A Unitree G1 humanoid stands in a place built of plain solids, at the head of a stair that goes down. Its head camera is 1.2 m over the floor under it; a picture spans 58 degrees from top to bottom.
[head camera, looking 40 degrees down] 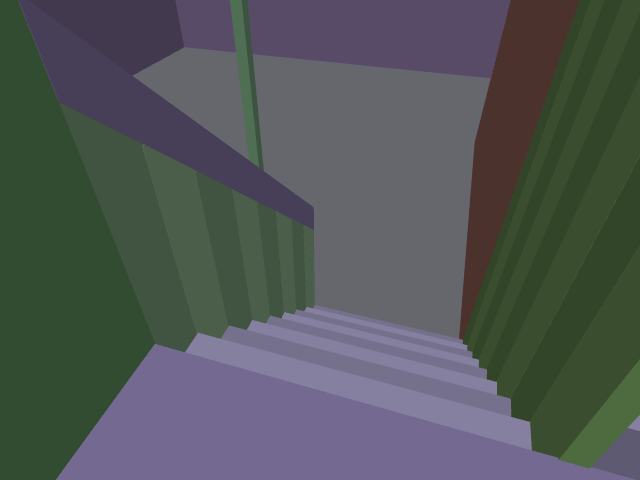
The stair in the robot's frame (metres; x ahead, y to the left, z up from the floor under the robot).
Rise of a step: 0.21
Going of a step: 0.21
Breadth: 1.25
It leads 17 degrees to the right of straight ahead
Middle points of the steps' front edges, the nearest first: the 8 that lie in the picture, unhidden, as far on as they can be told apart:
0.70 -0.04 0.00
0.91 -0.11 -0.20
1.11 -0.17 -0.41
1.32 -0.24 -0.62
1.52 -0.30 -0.83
1.73 -0.36 -1.03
1.93 -0.43 -1.24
2.14 -0.49 -1.45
